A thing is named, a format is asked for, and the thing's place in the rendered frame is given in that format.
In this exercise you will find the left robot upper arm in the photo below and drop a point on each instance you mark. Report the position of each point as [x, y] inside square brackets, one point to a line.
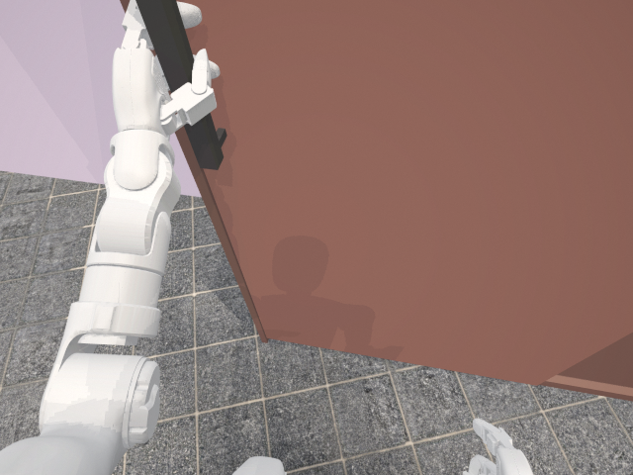
[98, 407]

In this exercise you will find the right robot hand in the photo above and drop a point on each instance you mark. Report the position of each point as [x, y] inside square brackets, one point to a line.
[510, 461]

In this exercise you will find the wardrobe door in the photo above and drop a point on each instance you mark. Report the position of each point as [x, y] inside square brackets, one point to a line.
[611, 365]
[447, 183]

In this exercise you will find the left robot hand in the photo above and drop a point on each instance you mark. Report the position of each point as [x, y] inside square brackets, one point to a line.
[140, 87]

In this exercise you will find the robot left forearm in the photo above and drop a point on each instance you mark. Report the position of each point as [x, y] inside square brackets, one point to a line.
[128, 251]

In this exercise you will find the handle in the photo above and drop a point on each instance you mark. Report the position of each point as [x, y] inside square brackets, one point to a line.
[168, 36]

